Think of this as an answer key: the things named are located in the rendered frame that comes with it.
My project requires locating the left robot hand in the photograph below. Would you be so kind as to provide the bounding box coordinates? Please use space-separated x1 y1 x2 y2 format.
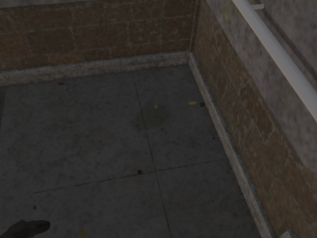
0 219 51 238

